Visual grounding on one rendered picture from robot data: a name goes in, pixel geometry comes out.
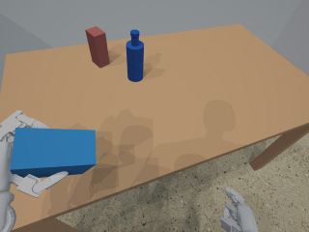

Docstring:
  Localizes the right robot hand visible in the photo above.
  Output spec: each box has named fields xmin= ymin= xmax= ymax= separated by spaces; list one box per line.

xmin=220 ymin=187 xmax=259 ymax=232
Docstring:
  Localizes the sponge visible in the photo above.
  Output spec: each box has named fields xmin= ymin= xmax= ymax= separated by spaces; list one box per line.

xmin=10 ymin=128 xmax=97 ymax=178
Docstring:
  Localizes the table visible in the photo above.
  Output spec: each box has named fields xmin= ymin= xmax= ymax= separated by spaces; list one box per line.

xmin=0 ymin=24 xmax=309 ymax=232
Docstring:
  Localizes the left robot hand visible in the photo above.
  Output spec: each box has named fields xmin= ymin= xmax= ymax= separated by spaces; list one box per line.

xmin=0 ymin=110 xmax=69 ymax=198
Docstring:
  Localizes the robot left forearm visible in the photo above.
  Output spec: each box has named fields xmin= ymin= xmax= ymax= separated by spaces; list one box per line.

xmin=0 ymin=191 xmax=16 ymax=232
